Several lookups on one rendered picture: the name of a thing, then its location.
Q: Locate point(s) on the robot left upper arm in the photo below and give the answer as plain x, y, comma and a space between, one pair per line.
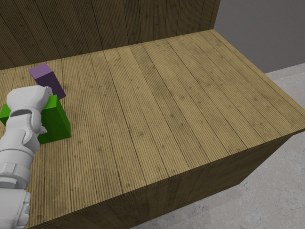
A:
14, 208

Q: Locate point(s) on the left robot forearm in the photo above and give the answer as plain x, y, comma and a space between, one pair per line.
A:
18, 146

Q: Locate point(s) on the table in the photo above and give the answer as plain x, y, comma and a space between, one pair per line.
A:
163, 110

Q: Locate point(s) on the robot left hand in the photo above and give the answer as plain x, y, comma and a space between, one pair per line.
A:
32, 96

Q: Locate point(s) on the sponge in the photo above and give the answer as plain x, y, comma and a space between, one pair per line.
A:
53, 118

